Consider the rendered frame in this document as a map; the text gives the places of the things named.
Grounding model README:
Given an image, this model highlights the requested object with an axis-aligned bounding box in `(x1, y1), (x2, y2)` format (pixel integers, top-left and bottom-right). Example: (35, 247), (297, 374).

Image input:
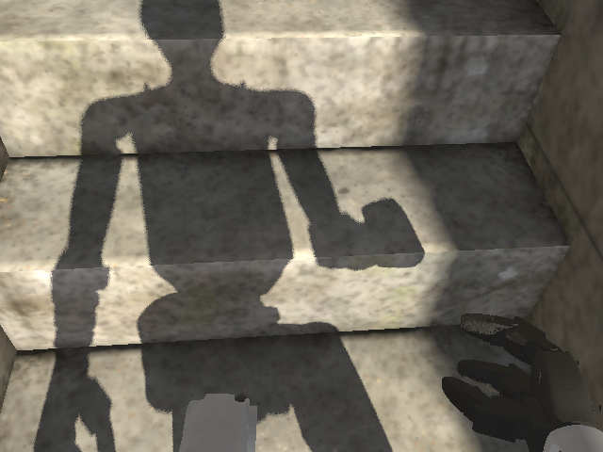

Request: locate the right robot hand
(442, 314), (602, 452)

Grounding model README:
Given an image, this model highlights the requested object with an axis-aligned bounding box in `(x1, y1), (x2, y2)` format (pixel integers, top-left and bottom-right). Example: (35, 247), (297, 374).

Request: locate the left robot thigh
(179, 394), (257, 452)

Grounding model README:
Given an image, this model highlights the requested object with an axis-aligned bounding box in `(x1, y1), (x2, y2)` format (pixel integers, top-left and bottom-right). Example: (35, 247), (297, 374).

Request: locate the robot right forearm
(543, 425), (603, 452)

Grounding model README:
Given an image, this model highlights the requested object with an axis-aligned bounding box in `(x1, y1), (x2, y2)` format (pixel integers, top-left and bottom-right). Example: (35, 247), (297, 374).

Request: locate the left robot shin
(183, 400), (199, 432)

